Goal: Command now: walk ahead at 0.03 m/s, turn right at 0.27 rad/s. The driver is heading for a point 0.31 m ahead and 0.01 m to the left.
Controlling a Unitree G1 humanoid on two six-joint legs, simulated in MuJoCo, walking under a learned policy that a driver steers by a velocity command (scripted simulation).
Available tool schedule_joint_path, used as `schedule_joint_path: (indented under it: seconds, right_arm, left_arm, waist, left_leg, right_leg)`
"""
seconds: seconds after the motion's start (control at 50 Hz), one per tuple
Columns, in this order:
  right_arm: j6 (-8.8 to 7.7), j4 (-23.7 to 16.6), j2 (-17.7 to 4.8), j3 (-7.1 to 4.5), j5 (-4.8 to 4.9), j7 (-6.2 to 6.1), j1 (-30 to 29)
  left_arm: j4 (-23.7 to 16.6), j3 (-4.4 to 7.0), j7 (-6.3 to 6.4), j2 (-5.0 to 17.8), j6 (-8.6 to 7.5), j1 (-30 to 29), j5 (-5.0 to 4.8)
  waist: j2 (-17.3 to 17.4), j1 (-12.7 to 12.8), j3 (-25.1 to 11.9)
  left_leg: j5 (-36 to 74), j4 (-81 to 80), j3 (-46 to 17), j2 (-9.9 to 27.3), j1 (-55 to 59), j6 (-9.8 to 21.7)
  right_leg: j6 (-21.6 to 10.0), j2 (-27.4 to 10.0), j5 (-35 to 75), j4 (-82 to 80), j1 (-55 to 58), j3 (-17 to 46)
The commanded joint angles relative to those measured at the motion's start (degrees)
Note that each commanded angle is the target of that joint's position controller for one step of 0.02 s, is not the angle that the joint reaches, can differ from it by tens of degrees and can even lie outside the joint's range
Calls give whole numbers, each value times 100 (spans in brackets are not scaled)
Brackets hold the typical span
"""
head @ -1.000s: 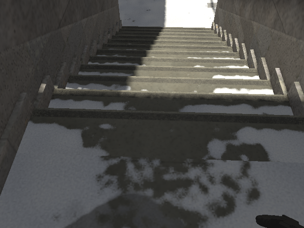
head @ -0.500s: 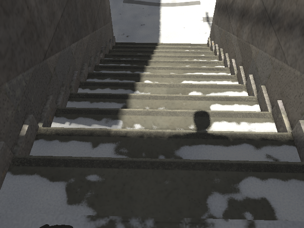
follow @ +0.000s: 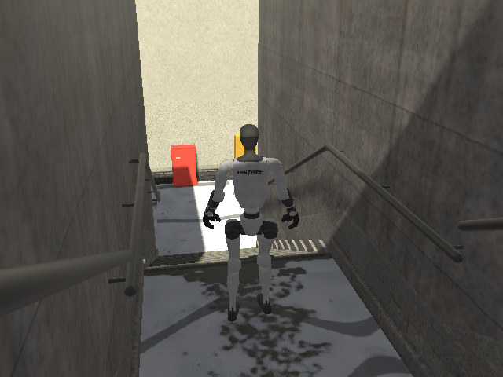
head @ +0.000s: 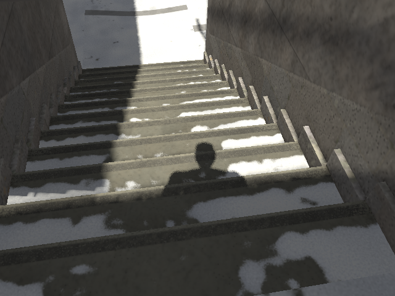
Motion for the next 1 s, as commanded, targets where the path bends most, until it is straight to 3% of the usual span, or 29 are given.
schedule_joint_path:
  seconds: [0.02, 0.04, 0.06, 0.08, 0.1, 0.14, 0.2, 0.24, 0.28, 0.3, 0.32, 0.34, 0.36, 0.38, 0.42, 0.52, 0.7, 1.0]
  right_arm:
    - [-107, -465, -1085, -294, -260, 30, 12]
    - [-141, -522, -933, -241, -139, 6, -272]
    - [-151, -549, -800, -191, -18, -6, -477]
    - [-160, -518, -661, -136, 91, -11, -519]
    - [-149, -479, -543, -69, 114, -16, -502]
    - [-118, -406, -397, -5, 45, -25, -422]
    - [-52, -265, -596, -66, 71, -70, -148]
    - [-14, -182, -789, -105, 107, -61, 33]
    - [-35, -89, -735, -73, 197, -35, 110]
    - [-105, -40, -683, -47, 171, -14, 250]
    - [-214, -104, -617, -16, 29, 51, 359]
    - [-289, -75, -466, 13, -20, 87, 360]
    - [-294, -51, -497, 17, -47, 83, 30]
    - [-256, -66, -457, 15, 0, 101, -209]
    - [-137, -27, -391, 16, 22, 79, -253]
    - [-99, 207, -379, -16, 27, 37, -70]
    - [-132, 643, -396, -52, 57, -11, 69]
    - [-96, 1328, -330, -60, 110, -96, 200]
  left_arm:
    - [-450, 276, 33, 907, -169, 85, 86]
    - [-276, 371, 48, 1060, -142, 243, 21]
    - [-89, 355, 86, 908, -62, 446, 11]
    - [-21, 319, 122, 745, 6, 534, 44]
    - [8, 269, 131, 554, 43, 544, 39]
    - [-49, 158, 115, 303, 52, 317, -7]
    - [-199, 4, 32, 34, -20, -139, 9]
    - [-146, 54, 7, 223, -42, -58, -43]
    - [26, 69, 1, 290, -65, 210, -7]
    - [9, 89, 22, 471, -74, 259, 50]
    - [7, 168, 68, 893, -64, 345, 100]
    - [140, 168, 31, 784, -54, 329, 83]
    - [111, 78, -24, 405, -73, 255, 93]
    - [152, 36, -10, 249, -89, 200, 126]
    - [148, 18, 4, 283, -144, 88, 132]
    - [249, -27, 45, 226, -214, 189, 121]
    - [493, -47, 79, 139, -245, 349, 105]
    - [1140, -40, 155, 42, -251, 692, 65]
  waist:
    - [1576, -36, -339]
    - [1121, 70, -310]
    - [877, 179, -281]
    - [862, 153, -252]
    - [850, 150, -241]
    - [1019, 61, -268]
    - [1369, -244, -411]
    - [1451, -292, -433]
    - [1277, -122, -309]
    - [1078, -139, -388]
    - [294, -336, -666]
    - [-356, -370, -811]
    - [-256, -171, -663]
    - [-137, -135, -506]
    - [-202, -155, -102]
    - [-149, -192, 154]
    - [128, -170, 122]
    - [207, -155, 147]
  left_leg:
    - [1749, -1501, -2499, 2423, 350, 1613]
    - [1798, -1407, -2066, 2144, 279, 1443]
    - [1790, -1277, -1568, 1786, 324, 1189]
    - [1910, -1199, -1367, 1653, 450, 1110]
    - [2175, -1142, -1147, 1532, 468, 1097]
    - [2228, -1099, -791, 1289, 704, 1081]
    - [2252, -912, -733, 1210, 1034, 1064]
    - [2232, -813, -941, 1304, 1078, 1134]
    - [2218, -716, -936, 1204, 842, 922]
    - [1991, -683, -940, 1155, 595, 666]
    - [1588, -429, -595, 861, 247, 396]
    - [830, -427, -48, 427, 352, 97]
    - [523, -331, 108, 332, 551, -99]
    - [574, -319, 144, 328, 582, -144]
    - [653, -335, 117, 331, 578, -137]
    - [509, -418, 85, 346, 659, -138]
    - [543, -510, 67, 374, 695, -188]
    - [642, -598, 83, 367, 686, -101]
  right_leg:
    - [229, -106, -2180, 2167, -628, -182]
    - [309, -109, -1888, 2818, -584, -58]
    - [421, -130, -1632, 3139, -549, -97]
    - [519, -150, -1394, 3414, -628, -78]
    - [593, -168, -1290, 3508, -557, -94]
    - [708, -313, -1095, 2778, -412, -368]
    - [762, -702, -1261, 1026, 281, -888]
    - [710, -653, -1046, 194, 686, -1068]
    - [495, -669, 338, -1242, 1352, -1062]
    - [324, -909, 922, -1322, 1801, -712]
    - [89, -1386, 2310, -736, 2315, -340]
    - [-187, -1375, 1753, -566, 2061, -379]
    - [-230, -1302, 918, -739, 1648, -330]
    - [-181, -1291, 412, -880, 1426, -318]
    - [-88, -1222, 72, -986, 1028, -337]
    - [-35, -1174, -439, -1084, 734, -337]
    - [-24, -1054, -426, -1036, 841, -449]
    - [68, -887, 20, -953, 1019, -699]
